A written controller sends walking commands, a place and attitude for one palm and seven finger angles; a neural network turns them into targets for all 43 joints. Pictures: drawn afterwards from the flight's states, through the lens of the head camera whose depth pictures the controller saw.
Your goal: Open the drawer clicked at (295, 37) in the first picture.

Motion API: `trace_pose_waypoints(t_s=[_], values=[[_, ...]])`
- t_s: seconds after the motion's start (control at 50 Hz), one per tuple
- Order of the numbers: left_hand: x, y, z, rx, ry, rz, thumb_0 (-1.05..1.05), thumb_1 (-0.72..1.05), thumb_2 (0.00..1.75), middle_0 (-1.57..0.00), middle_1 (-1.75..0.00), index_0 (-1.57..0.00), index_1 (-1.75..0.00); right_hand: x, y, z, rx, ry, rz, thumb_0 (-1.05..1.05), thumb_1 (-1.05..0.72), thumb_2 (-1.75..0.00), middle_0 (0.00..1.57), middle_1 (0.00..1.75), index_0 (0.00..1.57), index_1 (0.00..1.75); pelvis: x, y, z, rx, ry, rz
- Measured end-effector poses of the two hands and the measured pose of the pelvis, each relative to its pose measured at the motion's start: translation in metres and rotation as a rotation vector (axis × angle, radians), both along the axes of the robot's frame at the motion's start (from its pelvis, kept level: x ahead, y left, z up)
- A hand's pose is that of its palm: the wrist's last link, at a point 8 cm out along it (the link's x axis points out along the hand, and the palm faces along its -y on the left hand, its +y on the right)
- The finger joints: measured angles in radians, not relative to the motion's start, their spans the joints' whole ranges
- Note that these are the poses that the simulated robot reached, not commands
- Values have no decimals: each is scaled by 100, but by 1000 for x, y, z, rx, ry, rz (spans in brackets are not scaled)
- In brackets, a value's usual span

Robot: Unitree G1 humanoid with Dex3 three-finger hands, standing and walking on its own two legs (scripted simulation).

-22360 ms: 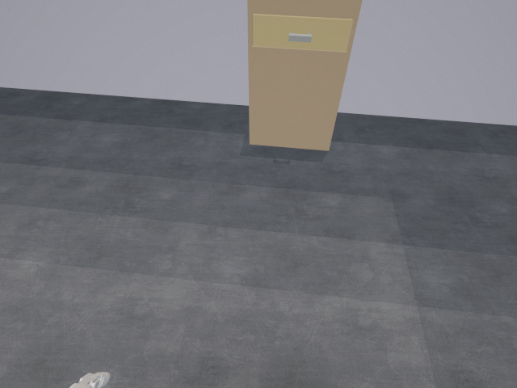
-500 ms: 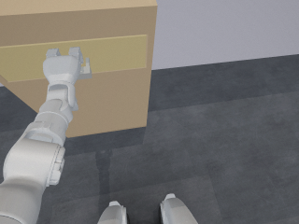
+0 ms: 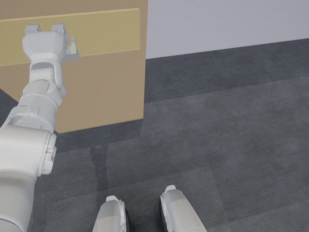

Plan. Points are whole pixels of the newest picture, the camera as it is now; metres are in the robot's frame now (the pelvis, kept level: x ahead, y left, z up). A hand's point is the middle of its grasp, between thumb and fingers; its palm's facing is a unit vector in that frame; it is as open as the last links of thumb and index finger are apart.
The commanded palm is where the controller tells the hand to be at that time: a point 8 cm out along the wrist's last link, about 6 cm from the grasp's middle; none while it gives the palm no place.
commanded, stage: lower the fingers behind the handle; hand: left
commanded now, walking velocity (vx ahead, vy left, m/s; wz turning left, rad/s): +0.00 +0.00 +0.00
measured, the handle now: (56, 48) +0.61 +0.19 +0.02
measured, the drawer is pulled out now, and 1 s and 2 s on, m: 0.00 0.00 0.00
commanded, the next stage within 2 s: lift the fingers back up to retry in 0.32 s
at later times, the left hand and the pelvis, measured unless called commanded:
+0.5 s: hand (55, 60) +0.56 +0.19 +0.03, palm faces -0.03 +0.03 -1.00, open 13.7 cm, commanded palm +0.55 +0.17 +0.06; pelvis -0.02 +0.00 -0.01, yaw +0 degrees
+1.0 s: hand (45, 52) +0.56 +0.20 +0.06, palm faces -0.06 -0.04 -1.00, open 13.7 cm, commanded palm +0.55 +0.18 +0.12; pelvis +0.04 +0.01 +0.05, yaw +0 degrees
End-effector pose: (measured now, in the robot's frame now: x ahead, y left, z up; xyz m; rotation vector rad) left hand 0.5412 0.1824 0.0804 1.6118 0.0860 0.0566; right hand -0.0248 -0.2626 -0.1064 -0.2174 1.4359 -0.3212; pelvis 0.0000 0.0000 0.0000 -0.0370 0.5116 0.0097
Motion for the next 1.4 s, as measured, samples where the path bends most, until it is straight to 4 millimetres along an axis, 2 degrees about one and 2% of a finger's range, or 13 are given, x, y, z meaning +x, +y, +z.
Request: trace_pose_waypoints(t_s=[0.22,0.46,0.64,0.9,1.12,1.28,1.4], values=[[1,-2,-2,11,-13,16,0,-49,30,-28,-138,-33,-121,-11,5,-11,4,-8,-7,0,-90,-90,20,30,20,30,-14,2,-10,-3,15,0],[4,-2,1,9,13,14,0,-49,30,-29,-137,-34,-122,-18,6,-11,-3,-9,-15,0,-90,-90,20,30,20,30,-16,3,-13,-4,17,-2],[1,1,3,-29,26,-5,0,-49,30,-29,-131,-33,-121,-13,9,-1,3,-1,-24,0,-90,-90,20,30,20,30,-9,4,-1,-4,4,-3],[4,12,23,-60,41,5,0,-49,30,-31,-122,-35,-121,15,11,33,9,14,-27,0,-90,-90,20,30,20,30,25,5,35,-8,-39,-2],[4,15,47,-82,35,-5,0,-49,30,-33,-121,-34,-121,56,8,53,22,-2,-9,0,-90,-90,20,30,20,30,57,8,59,-6,-96,4],[-1,21,38,-87,69,3,0,-49,30,-32,-120,-32,-120,86,5,55,25,-41,6,0,-90,-90,20,30,20,30,66,8,64,-1,-108,-3],[-10,21,36,-97,48,-33,0,-49,30,-32,-120,-32,-120,97,5,52,29,-53,26,0,-90,-90,20,30,20,30,67,8,64,0,-111,2]])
